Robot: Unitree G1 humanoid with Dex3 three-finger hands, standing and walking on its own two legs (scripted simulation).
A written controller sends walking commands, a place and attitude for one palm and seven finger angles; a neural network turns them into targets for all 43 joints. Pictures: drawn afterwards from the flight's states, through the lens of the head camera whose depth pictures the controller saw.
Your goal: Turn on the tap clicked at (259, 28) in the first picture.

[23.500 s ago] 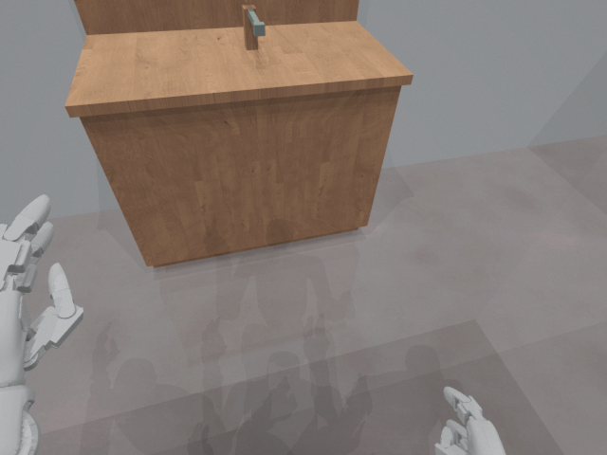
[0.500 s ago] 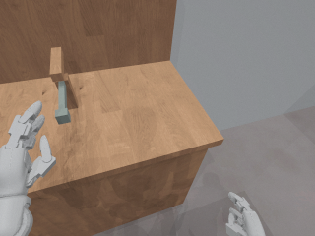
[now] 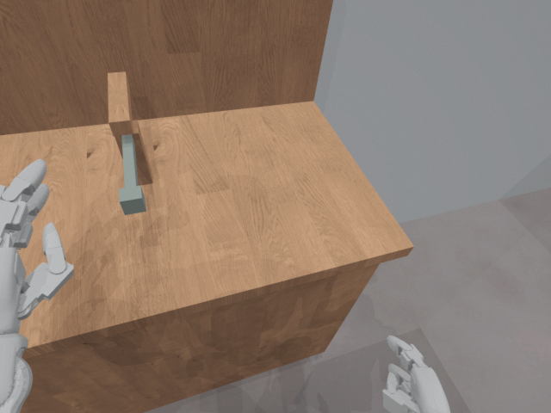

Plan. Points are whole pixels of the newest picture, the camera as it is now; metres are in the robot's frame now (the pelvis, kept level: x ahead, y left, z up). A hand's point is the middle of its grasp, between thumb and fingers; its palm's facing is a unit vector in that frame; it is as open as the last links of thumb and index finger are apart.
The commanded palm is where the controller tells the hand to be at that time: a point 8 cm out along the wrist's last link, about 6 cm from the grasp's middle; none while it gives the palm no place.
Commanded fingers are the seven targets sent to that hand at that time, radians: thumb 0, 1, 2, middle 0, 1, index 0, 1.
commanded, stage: look again from close up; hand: left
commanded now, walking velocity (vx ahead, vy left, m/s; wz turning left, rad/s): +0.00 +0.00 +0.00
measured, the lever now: (132, 200) +0.35 +0.24 +0.12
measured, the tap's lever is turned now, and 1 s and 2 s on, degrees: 0 0 0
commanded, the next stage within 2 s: shuffle to correct the standing spot in 0.30 s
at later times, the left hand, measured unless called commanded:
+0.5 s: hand (109, 263) +0.23 +0.21 +0.16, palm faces +0.38 -0.86 -0.35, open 7.4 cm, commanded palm +0.17 +0.24 +0.18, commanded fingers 0.00 0.90 0.90 -0.20 -0.30 -0.20 -0.30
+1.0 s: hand (171, 257) +0.24 +0.15 +0.16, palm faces +0.34 -0.86 -0.39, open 7.4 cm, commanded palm +0.18 +0.19 +0.18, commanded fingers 0.00 0.90 0.90 -0.20 -0.30 -0.20 -0.30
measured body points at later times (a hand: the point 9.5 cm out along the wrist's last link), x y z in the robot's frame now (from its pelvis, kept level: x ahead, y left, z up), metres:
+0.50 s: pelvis +0.01 -0.04 +0.00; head +0.03 -0.02 +0.45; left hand +0.20 +0.25 +0.18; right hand +0.19 -0.26 -0.07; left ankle +0.02 +0.05 -0.74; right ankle +0.03 -0.16 -0.74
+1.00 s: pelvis +0.02 -0.09 +0.00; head +0.05 -0.08 +0.45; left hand +0.21 +0.19 +0.18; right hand +0.20 -0.32 -0.08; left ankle +0.02 +0.05 -0.74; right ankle +0.03 -0.16 -0.74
